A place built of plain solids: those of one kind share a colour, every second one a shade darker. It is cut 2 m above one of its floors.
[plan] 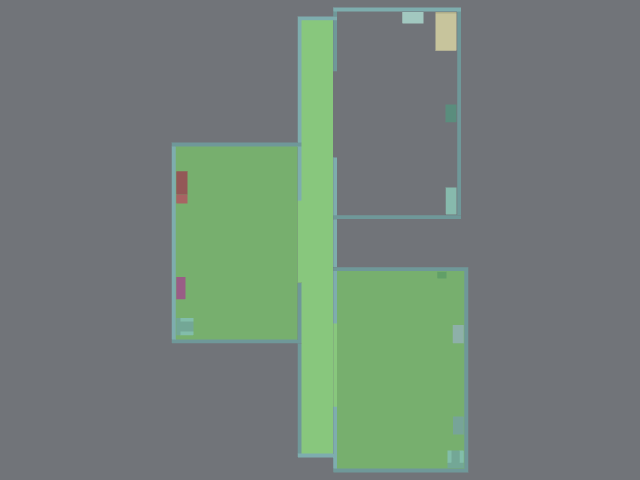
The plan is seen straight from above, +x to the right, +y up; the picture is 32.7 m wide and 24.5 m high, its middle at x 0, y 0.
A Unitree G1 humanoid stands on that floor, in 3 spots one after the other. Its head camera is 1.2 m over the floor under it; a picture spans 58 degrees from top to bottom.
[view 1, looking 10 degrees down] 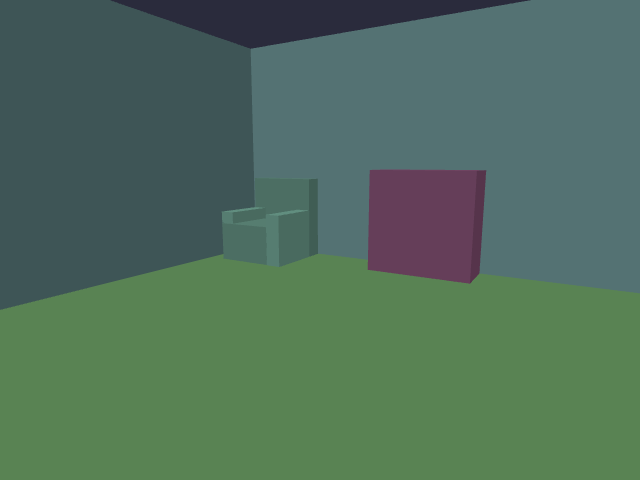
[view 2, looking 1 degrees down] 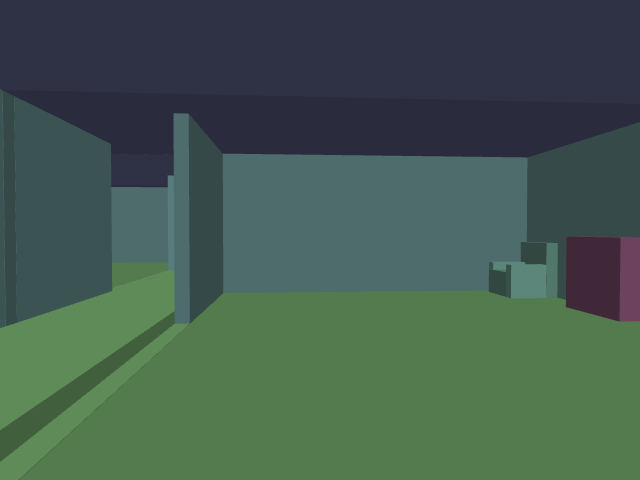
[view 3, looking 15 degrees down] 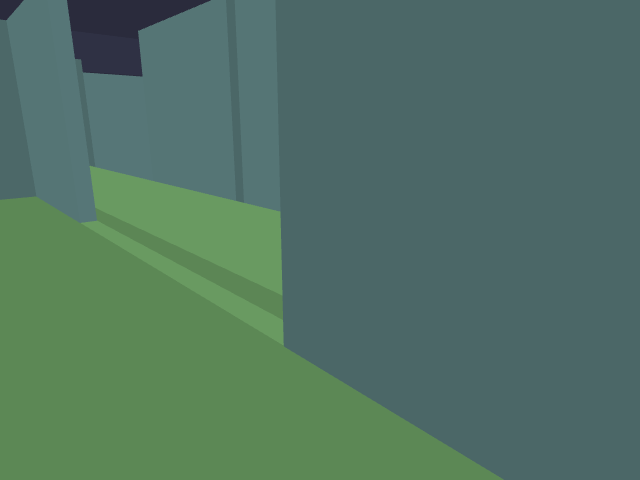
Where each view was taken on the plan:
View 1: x -2.45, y -1.01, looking -149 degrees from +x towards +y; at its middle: wall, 5.82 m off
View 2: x -2.45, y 3.60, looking -94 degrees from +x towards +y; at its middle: wall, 8.70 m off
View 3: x -2.45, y -3.95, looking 48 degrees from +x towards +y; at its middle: wall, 2.03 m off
